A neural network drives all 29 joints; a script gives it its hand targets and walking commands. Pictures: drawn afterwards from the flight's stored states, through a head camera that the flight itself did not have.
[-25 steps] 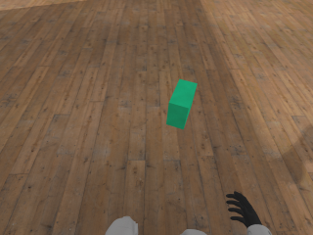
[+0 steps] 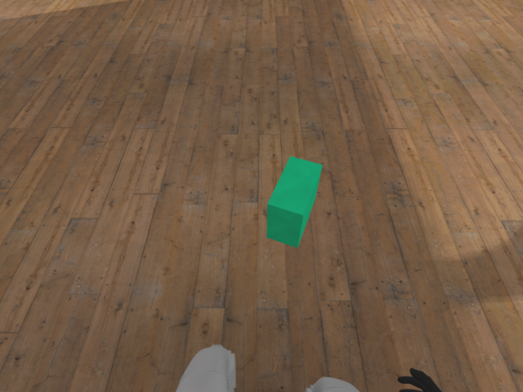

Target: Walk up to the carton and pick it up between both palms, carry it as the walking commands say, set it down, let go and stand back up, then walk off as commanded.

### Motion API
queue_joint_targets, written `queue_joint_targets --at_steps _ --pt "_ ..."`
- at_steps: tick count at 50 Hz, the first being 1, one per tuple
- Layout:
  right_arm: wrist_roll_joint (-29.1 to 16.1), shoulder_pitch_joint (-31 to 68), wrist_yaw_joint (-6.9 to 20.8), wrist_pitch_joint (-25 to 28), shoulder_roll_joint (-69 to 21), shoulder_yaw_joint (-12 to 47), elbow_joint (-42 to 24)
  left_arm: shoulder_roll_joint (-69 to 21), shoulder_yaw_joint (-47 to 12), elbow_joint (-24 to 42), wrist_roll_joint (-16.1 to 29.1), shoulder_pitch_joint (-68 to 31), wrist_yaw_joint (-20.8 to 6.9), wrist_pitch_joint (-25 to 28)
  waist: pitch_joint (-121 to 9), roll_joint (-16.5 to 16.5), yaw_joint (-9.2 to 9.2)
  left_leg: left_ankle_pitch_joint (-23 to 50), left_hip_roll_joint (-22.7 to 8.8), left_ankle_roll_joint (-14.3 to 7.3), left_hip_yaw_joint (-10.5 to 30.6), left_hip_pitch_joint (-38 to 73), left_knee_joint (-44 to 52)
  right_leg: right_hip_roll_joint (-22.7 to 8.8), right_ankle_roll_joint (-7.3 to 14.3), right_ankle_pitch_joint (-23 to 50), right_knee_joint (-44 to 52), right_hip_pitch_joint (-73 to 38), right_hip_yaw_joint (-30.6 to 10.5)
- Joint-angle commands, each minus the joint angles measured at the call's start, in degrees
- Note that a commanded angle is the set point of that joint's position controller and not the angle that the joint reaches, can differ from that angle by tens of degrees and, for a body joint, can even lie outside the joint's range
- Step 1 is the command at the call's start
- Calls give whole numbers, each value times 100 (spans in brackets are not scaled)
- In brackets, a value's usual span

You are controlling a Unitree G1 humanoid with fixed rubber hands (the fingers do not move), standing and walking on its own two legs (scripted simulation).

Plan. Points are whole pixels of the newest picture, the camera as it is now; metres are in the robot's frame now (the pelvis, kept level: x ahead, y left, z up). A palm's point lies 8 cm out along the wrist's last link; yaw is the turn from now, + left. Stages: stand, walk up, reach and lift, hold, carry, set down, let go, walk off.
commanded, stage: walk up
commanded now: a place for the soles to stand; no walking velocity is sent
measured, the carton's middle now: (293, 202) +0.88 -0.11 -0.63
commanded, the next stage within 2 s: none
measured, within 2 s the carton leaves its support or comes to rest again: neither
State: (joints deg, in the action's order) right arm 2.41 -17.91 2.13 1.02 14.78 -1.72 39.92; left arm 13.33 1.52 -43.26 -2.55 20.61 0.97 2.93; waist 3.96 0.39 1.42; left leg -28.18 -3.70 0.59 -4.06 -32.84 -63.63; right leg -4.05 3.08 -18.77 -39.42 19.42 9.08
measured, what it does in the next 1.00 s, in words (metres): walks ahead: left foot, then right foot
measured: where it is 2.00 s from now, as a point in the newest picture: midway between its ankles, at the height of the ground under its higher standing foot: (267, 325)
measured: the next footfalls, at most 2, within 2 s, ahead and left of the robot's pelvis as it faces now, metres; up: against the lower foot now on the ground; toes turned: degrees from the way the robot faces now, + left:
left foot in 0.16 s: +0.19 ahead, +0.13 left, +0.00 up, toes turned +5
right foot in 0.46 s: +0.34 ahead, -0.18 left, +0.00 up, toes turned -7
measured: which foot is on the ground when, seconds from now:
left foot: up 0.00-0.14, down 0.16-0.48, up 0.50-0.80, down 0.82-1.00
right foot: down 0.00-0.16, up 0.18-0.44, down 0.46-0.84, up 0.86-1.00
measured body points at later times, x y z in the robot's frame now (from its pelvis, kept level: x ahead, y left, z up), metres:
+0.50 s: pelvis +0.21 -0.04 -0.01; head +0.23 -0.05 +0.43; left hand +0.38 +0.19 -0.11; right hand +0.20 -0.31 -0.14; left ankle +0.15 +0.12 -0.71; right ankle +0.30 -0.17 -0.72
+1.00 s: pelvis +0.36 -0.02 +0.00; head +0.39 -0.01 +0.44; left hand +0.44 +0.22 -0.14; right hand +0.49 -0.26 -0.11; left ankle +0.41 +0.09 -0.72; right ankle +0.35 -0.16 -0.69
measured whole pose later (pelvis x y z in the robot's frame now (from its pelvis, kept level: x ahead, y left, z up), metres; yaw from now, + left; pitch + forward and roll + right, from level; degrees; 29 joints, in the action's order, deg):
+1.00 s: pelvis +0.36 -0.02 +0.00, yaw -2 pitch -1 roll +0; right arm 1.0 -10.6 -0.9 0.5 10.7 1.6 41.7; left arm 13.9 0.4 -43.0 -0.7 17.4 1.2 -0.2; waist 5.3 -2.6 0.7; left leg -17.7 -3.7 -1.5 -7.0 -21.7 -41.0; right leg -1.7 -0.2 -32.1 -52.4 22.0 -0.8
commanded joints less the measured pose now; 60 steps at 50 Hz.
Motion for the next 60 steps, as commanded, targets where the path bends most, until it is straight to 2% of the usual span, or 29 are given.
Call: queue_joint_targets --at_steps 1,3,5,6,7,8,9,10,15,18,20,21,22,23,25,28,33,38,39,40,41,42,43,47,50,53,54,57,60 --pt "-64 -291 49 174 51 -66 -424 753 157 193 -22 -29 -12 103 -104 -676 -112 1171 -72 -90 124 610 1655 -1354 922 -961 2247 112 -1779" --pt "-44 -364 16 226 29 -73 -378 832 132 136 19 -24 -75 49 -99 -685 -237 2013 218 -131 -297 1568 2396 -1080 674 -1151 1871 608 -1195" --pt "39 -627 -77 277 292 -199 -349 611 43 158 41 199 -143 -19 -212 -218 -424 1585 308 -301 -147 2599 2599 -792 405 -1161 978 1126 -984" --pt "82 -877 -170 321 613 -308 -361 443 -34 232 50 342 -166 -9 -472 494 -649 613 -361 -560 913 3385 3036 -447 138 -599 -313 1728 -680" --pt "26 -1142 -264 321 1169 -433 -448 279 -90 399 21 400 -217 -24 -731 1656 -746 -527 -1936 -1183 3561 3749 4271 319 -208 -1609 -2307 2598 -247" --pt "-51 -1298 -366 243 1292 -432 -436 529 -2 572 -60 142 -198 -127 -404 985 -794 -989 -2600 -1627 4456 3342 4859 206 -275 -1856 -3183 2888 -913" --pt "-141 -1271 -455 233 1063 -317 -360 620 33 725 -67 -216 -207 -161 -3 301 -782 -637 -2520 -1695 4200 3295 4875 -8 -339 -1304 -3340 3183 -1152" --pt "-161 -1106 -461 262 909 -277 -279 638 60 804 -70 -336 -228 -156 54 216 -722 -315 -2304 -1589 3520 3189 4796 -213 -334 -911 -3229 3174 -1277" --pt "-134 -275 -353 420 660 -110 -100 413 59 692 -3 -95 -349 -45 209 776 -316 1887 -1717 -1503 1603 2128 4623 -289 -452 -688 -1398 1756 -1073" --pt "-33 -11 -251 429 761 -118 -38 80 -4 622 66 47 -412 20 -115 872 -22 2414 -1226 -1141 531 1484 3988 20 -394 547 -112 204 -615" --pt "-6 -91 -198 326 716 -75 -23 334 127 444 -5 501 -348 68 -331 295 285 1306 -850 -758 170 672 2976 327 -229 1127 520 -1253 -412" --pt "-32 -223 -166 300 518 0 -58 584 252 330 -55 804 -271 66 -576 -304 402 1197 -603 -533 -52 310 2111 113 -29 789 598 -1898 -811" --pt "-96 -484 -113 264 250 86 -156 956 384 273 -94 1043 -196 55 -1002 -1378 483 419 -122 -291 -350 -259 853 -799 426 -258 1149 -2510 -2183" --pt "-46 -427 -93 202 306 51 -344 1237 467 434 -88 1200 -125 36 -1038 -1390 544 -636 214 -106 -56 -710 -160 -1672 941 -1060 1909 -2422 -3920" --pt "2 -8 -100 66 616 -40 -513 1203 449 496 -17 778 35 -35 -318 -869 575 -760 -217 -17 466 -1466 -921 -1949 1257 -1998 2234 -1894 -4297" --pt "22 -96 -110 59 447 -52 -420 1203 320 363 -3 305 60 -7 138 -968 269 -703 -534 61 584 -1198 -506 -1846 1193 -1638 2297 -1020 -3421" --pt "-5 -453 31 63 230 -85 -208 898 156 232 -13 -120 39 84 130 -826 -94 582 -283 25 170 206 840 -1502 1072 -1125 2301 160 -2395" --pt "-19 -586 -115 177 177 -79 -11 699 -34 198 122 -305 -43 14 -362 -329 -545 2512 203 -179 -103 2484 2759 -836 307 1934 574 762 -1056" --pt "-3 -678 -180 201 529 -174 -5 547 -90 228 172 -189 -59 11 -630 127 -658 3168 -388 -372 541 2790 3063 -468 -10 2023 -197 725 -746" --pt "-52 -544 -231 195 969 -229 -155 279 -158 326 225 139 -63 -51 -878 1043 -483 3398 -1479 -927 2016 2620 3703 191 -332 577 -1362 778 -479" --pt "-163 -219 -290 123 839 -144 -223 310 -127 339 236 253 -7 -197 -899 1296 -389 3688 -2028 -1498 2652 2431 4106 321 -370 -1800 -1744 747 -696" --pt "-199 -203 -337 79 687 -101 -196 416 -100 441 234 149 40 -287 -613 755 -411 3490 -2019 -1669 2340 2153 4056 250 -343 -2177 -2058 786 -1030" --pt "-132 -17 -360 28 637 -58 -188 362 -72 472 209 48 48 -299 -561 684 -394 2991 -1889 -1715 2214 2306 4060 234 -340 -1953 -2100 1112 -1121" --pt "-149 478 -353 -19 673 27 -79 383 -3 317 188 345 34 -236 -588 925 -115 3191 -1582 -1383 1532 2043 3923 109 -317 -1344 -1245 650 -1200" --pt "-191 967 -294 -63 572 104 52 246 -54 185 193 459 29 -145 -802 485 192 3801 -1202 -871 605 1656 3275 161 -258 1053 600 -540 -940" --pt "-276 638 -226 -124 368 212 38 854 70 483 150 -402 38 -108 -747 -481 -214 2428 -585 -335 114 1527 2820 -594 154 2164 1107 -476 -2093" --pt "-310 647 -230 -160 366 203 72 933 77 433 214 -592 13 -145 -581 -523 -252 1828 -338 -252 0 1819 3053 -611 265 2284 1056 -91 -1930" --pt "-205 884 -227 -127 645 141 185 619 24 375 224 -602 -36 -187 -558 -296 -64 2358 -582 -307 110 2103 3276 -141 -45 1938 861 -154 -1570" --pt "-208 807 -186 -98 572 115 208 683 23 291 236 -609 0 -178 -879 -411 -163 2452 -634 -353 -34 2128 3320 -179 -28 2192 794 -493 -1645"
